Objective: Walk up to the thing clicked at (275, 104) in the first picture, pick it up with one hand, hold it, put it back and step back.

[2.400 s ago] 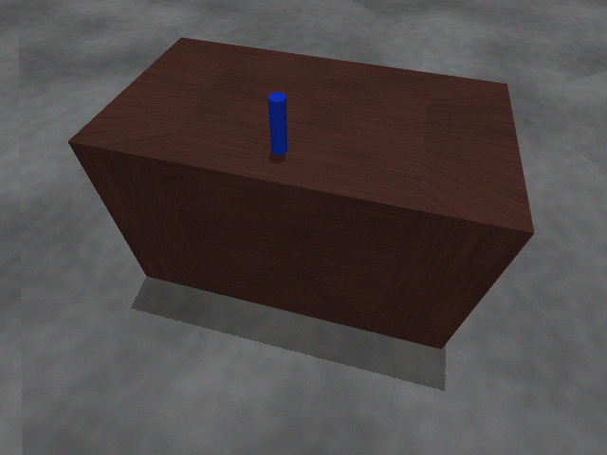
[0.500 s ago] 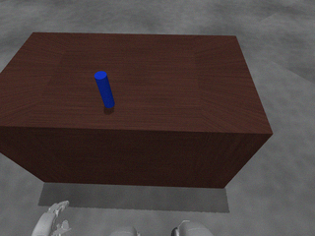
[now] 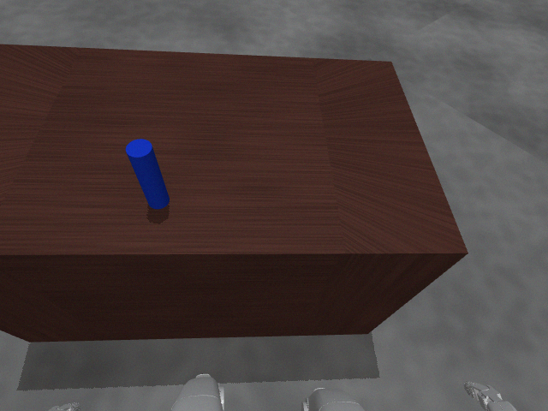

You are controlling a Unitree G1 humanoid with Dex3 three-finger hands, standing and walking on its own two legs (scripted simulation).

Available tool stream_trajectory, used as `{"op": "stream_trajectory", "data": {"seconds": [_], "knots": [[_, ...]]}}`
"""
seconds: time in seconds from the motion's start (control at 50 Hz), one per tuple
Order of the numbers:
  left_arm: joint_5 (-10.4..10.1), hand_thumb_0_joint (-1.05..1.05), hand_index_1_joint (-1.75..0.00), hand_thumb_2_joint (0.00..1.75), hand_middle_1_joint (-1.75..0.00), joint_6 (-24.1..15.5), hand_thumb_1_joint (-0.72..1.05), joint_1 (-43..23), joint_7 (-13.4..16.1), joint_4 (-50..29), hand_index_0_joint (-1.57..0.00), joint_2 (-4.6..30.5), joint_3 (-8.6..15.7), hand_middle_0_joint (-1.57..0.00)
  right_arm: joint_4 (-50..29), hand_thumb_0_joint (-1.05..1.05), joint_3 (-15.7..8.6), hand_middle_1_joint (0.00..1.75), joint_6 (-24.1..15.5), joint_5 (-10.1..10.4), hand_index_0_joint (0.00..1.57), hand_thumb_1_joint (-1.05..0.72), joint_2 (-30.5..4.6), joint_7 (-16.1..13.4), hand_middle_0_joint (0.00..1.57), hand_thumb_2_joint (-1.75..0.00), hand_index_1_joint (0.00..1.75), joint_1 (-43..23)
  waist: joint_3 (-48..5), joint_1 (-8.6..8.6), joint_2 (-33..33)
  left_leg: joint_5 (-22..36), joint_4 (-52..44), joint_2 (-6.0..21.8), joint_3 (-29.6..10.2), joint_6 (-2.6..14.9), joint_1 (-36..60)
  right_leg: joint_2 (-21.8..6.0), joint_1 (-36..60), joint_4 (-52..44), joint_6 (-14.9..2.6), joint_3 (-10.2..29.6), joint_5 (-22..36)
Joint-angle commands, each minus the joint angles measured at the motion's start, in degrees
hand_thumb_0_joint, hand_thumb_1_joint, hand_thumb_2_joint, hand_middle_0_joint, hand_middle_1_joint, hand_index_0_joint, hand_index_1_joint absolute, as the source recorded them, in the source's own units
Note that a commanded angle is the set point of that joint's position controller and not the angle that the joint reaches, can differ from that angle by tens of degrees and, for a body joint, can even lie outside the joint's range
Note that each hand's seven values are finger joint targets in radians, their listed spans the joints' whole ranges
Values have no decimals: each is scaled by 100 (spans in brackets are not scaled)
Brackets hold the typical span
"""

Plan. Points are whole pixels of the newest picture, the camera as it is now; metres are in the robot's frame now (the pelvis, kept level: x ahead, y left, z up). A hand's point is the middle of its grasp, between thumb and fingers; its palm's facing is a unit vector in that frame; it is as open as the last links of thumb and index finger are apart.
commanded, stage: walk up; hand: left
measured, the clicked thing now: (150, 177) +0.48 +0.24 -0.02
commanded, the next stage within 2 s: stand in 1.54 s
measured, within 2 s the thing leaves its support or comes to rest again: neither
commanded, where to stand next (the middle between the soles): +0.06 +0.01 m, yaw +2 degrees
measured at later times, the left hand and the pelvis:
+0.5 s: hand out of the picture +0.11 +0.24 -0.12, palm faces +0.00 -0.93 -0.36, open 7.4 cm; pelvis -0.01 -0.02 +0.02, yaw +1 degrees
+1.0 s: hand out of the picture +0.05 +0.25 -0.13, palm faces +0.06 -0.95 -0.32, open 7.4 cm; pelvis -0.01 -0.01 +0.03, yaw +3 degrees
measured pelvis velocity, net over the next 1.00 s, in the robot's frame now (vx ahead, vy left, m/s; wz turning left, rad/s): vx -0.01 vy -0.01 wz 0.05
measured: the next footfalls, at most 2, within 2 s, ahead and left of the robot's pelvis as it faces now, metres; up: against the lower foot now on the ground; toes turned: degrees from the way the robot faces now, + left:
right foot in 0.02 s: +0.03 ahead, -0.14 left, +0.00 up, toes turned +1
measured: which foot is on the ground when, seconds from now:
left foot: down 0.00-1.00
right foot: up 0.00-0.00, down 0.02-1.00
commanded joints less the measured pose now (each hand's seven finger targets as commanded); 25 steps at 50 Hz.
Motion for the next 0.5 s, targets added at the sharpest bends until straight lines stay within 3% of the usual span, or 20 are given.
{"op": "stream_trajectory", "data": {"seconds": [0.0,0.02,0.04,0.08,0.12,0.14,0.16,0.18,0.2,0.22,0.24,0.28,0.3,0.32,0.38,0.48], "knots": [[155,0,-30,90,-30,-337,90,516,210,-169,-20,1263,377,-20,-388,0,-236,30,65,206,20,-90,-836,-32,20,-90,30,-81,-1103,159,-200,1100,764,11,-318,475,-340,-815,1043,-2071,-406,1500,1519],[115,0,-30,90,-30,-362,90,70,209,-335,-20,1677,390,-20,-396,0,-244,30,92,247,20,-90,-800,-102,20,-90,30,-300,-984,89,-806,-1334,975,-502,-325,287,-426,-1905,395,-2275,-1245,2823,2237],[113,0,-30,90,-30,-396,90,-109,204,-368,-20,1701,345,-20,-233,0,-334,30,104,209,20,-90,-1056,-145,20,-90,30,-446,-838,102,-628,-1774,1328,-370,-683,274,-32,-2048,-23,-2058,-1581,2859,2867],[72,0,-30,90,-30,-442,90,-324,266,-283,-20,1314,226,-20,8,0,-282,30,33,317,20,-90,-998,-102,20,-90,30,-291,-853,-77,-450,-1226,747,-334,-603,295,-199,-1484,663,-1401,-1230,1728,4189],[26,0,-30,90,-30,-422,90,-500,273,-203,-20,1252,193,-20,298,0,-235,30,-61,305,20,-90,-928,-82,20,-90,30,-42,-954,-213,-835,-34,-445,-407,-209,335,501,-1056,595,-942,-767,940,4634],[-18,0,-30,90,-30,-388,90,-520,262,-228,-20,1252,184,-20,413,0,-265,30,-100,256,20,-90,-990,-65,20,-90,30,127,-1068,-212,-702,1329,-972,-391,-232,365,1029,-889,441,-635,-596,751,4448],[-56,0,-30,90,-30,-367,90,-418,264,-258,-20,1036,123,-20,429,0,-310,30,-129,174,20,-90,-1163,-67,20,-90,30,70,-1230,-143,-280,2454,-1150,-53,-824,565,1521,-675,110,-285,-331,548,3862],[-120,0,-30,90,-30,-354,90,-283,271,-193,-20,880,94,-20,396,0,-346,30,-160,185,20,-90,-1378,-49,20,-90,30,-139,-1473,-16,226,3062,-1075,533,-1684,981,1612,-265,15,-11,-94,191,2725],[-111,0,-30,90,-30,-351,90,-187,303,-5,-20,918,105,-20,387,0,-352,30,-149,256,20,-90,-1494,-19,20,-90,30,-376,-1462,80,530,3100,-999,825,-1974,1277,1302,-239,300,-139,-82,158,1875],[-89,0,-30,90,-30,-382,90,-203,309,52,-20,906,84,-20,394,0,-301,30,-129,247,20,-90,-1336,-1,20,-90,30,-609,-1442,166,456,2897,-981,644,-1683,1144,1055,-291,554,-493,-127,248,1711],[-67,0,-30,90,-30,-403,90,-279,290,125,-20,922,91,-20,430,0,-240,30,-97,238,20,-90,-1201,-6,20,-90,30,-780,-1378,176,357,2499,-836,295,-1216,859,897,-406,695,-898,-201,403,1861],[-51,0,-30,90,-30,-436,90,-432,276,217,-20,1140,114,-20,547,0,-166,30,-33,273,20,-90,-1005,-13,20,-90,30,-816,-1086,72,265,2023,-530,-249,-623,365,819,-877,605,-1595,-509,959,2479],[-53,0,-30,90,-30,-439,90,-647,265,236,-20,1252,104,-20,680,0,-149,30,-9,267,20,-90,-952,-14,20,-90,30,-760,-1013,-15,127,1565,-511,-375,-564,293,907,-1112,372,-1720,-678,1222,2413],[-52,0,-30,90,-30,-430,90,-823,260,210,-20,1216,87,-20,787,0,-137,30,2,258,20,-90,-946,-7,20,-90,30,-698,-996,-79,119,1312,-723,-356,-547,290,1124,-1130,231,-1755,-667,1130,2274],[-27,0,-30,90,-30,-392,90,-1069,250,378,-20,1052,31,-20,942,0,-125,30,1,246,20,-90,-928,51,20,-90,30,-860,-904,-56,-107,1480,-1197,-222,-768,383,1323,-779,203,-1978,-302,623,1653],[-21,0,-30,90,-30,-357,90,-1362,204,561,-20,920,-6,-20,1253,0,-61,30,0,192,20,-90,-914,82,20,-90,30,-939,-847,-47,-68,1203,-1793,-191,-792,310,1291,-719,555,-2463,-192,549,1034]]}}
